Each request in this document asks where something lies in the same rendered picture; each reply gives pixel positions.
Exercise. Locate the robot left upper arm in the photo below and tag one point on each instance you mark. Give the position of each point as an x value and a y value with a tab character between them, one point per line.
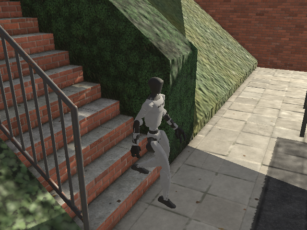
164	110

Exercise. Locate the right robot forearm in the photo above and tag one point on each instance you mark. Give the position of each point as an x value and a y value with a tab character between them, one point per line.
136	136

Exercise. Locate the right robot hand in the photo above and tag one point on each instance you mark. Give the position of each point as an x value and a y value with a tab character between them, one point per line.
135	150

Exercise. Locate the left robot hand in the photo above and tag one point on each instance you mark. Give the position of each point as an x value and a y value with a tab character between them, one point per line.
178	133

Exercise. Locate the right robot shin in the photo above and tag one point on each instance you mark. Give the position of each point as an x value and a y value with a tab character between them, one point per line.
165	184

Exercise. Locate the robot right upper arm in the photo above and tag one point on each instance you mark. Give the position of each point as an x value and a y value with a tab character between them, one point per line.
146	107

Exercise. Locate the left robot forearm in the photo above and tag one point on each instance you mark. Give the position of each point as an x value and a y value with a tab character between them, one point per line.
170	121

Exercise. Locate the left robot foot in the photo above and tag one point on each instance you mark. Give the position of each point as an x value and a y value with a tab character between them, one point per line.
141	170

